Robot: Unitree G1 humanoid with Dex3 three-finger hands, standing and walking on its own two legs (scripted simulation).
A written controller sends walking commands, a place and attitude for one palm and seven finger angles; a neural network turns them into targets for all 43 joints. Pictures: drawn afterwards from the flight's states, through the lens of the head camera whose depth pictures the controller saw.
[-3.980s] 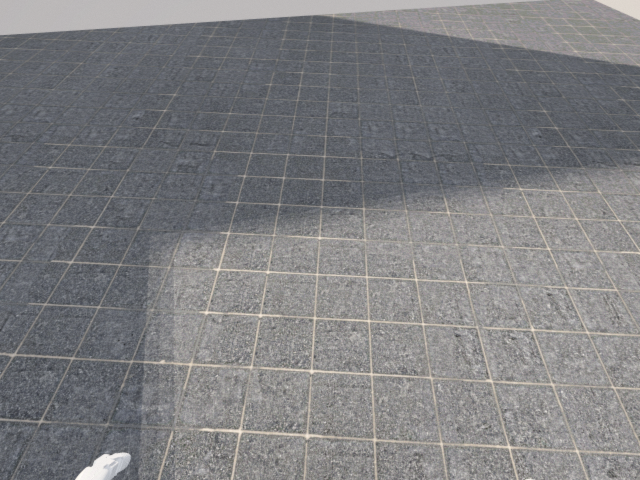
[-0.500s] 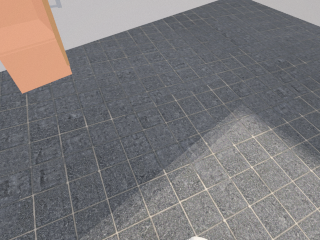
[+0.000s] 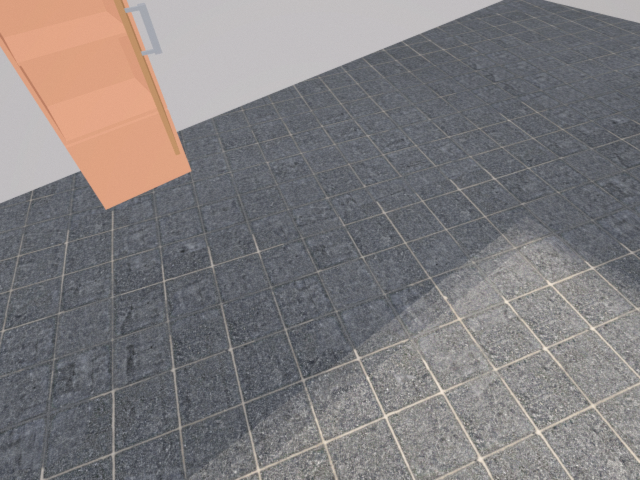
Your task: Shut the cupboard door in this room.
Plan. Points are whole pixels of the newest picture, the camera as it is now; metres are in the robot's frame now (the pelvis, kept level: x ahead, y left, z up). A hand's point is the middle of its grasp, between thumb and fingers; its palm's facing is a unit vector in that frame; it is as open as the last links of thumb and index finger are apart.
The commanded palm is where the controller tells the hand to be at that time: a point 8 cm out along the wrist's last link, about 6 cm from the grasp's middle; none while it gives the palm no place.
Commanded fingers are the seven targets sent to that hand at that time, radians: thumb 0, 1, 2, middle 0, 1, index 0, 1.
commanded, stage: stand and wait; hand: left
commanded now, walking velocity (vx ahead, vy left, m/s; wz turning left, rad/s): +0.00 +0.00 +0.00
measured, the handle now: (143, 30) +1.33 +0.61 +0.04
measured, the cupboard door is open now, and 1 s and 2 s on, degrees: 77 77 77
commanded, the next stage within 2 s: turn or walk to find it in 0.54 s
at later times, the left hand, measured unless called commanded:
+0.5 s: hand out of the picture -0.05 +0.20 -0.18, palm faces +0.06 -0.99 -0.13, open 7.4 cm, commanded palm none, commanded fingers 0.00 0.90 0.90 -0.20 -0.30 -0.20 -0.30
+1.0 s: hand out of the picture -0.02 +0.24 -0.18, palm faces +0.10 -0.96 -0.25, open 7.4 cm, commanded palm none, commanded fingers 0.00 0.90 0.90 -0.20 -0.30 -0.20 -0.30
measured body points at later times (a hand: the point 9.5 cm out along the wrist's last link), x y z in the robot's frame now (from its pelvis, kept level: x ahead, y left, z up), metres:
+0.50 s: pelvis -0.02 +0.05 +0.00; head -0.03 +0.07 +0.45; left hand -0.06 +0.26 -0.17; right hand +0.02 -0.18 -0.15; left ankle -0.04 +0.15 -0.74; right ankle +0.00 -0.07 -0.74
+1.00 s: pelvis -0.03 +0.05 -0.01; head -0.01 +0.04 +0.44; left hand -0.02 +0.29 -0.16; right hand -0.03 -0.17 -0.17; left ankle -0.04 +0.15 -0.74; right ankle +0.00 -0.07 -0.74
